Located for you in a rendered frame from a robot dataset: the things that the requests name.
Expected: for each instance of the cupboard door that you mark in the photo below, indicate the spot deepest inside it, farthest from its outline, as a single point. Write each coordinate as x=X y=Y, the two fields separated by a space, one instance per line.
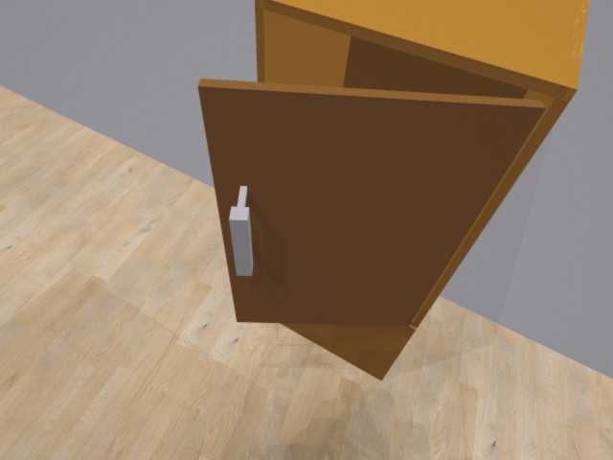
x=358 y=198

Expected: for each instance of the handle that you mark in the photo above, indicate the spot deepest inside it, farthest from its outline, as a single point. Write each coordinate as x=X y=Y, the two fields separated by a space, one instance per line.
x=241 y=235

